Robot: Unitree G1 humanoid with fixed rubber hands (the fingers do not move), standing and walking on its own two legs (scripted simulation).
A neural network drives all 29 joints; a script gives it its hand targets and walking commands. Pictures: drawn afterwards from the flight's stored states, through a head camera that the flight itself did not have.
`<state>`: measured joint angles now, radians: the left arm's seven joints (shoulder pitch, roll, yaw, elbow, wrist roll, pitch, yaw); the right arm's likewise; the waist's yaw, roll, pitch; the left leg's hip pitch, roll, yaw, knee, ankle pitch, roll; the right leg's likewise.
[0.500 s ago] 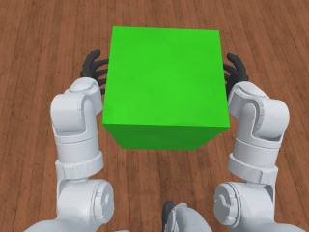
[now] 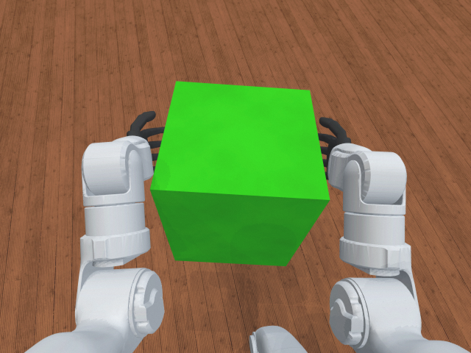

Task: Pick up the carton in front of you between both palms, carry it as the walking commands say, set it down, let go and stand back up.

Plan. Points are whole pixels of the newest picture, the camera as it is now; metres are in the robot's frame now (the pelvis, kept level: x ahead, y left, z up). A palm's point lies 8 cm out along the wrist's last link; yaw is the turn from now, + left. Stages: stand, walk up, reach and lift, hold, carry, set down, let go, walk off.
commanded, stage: carry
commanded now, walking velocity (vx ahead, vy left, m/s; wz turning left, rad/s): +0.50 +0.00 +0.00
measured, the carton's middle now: (236, 182) +0.38 -0.03 +0.06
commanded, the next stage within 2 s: none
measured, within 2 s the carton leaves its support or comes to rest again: neither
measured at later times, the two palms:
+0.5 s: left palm (133, 15) +0.69 +0.13 +0.20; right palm out of the picture +0.73 -0.17 +0.20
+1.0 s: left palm out of the picture +1.05 +0.03 +0.24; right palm out of the picture +1.06 -0.27 +0.25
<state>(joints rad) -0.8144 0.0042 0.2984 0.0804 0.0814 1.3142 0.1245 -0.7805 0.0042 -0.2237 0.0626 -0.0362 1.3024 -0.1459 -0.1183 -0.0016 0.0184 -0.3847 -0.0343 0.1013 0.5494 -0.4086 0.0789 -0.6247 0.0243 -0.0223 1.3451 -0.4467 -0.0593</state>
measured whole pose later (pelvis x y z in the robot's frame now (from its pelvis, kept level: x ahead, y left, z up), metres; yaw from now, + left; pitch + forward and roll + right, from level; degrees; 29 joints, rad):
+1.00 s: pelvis +0.67 -0.11 +0.08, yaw +0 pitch +5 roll +0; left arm -0.86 -0.02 0.27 0.10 0.13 1.31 0.12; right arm -0.89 -0.05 -0.27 0.15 -0.01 1.31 -0.14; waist 0.00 0.01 -0.01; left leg -0.38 0.04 -0.01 1.12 -0.53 0.01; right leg -0.53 0.03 -0.12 0.70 -0.39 -0.06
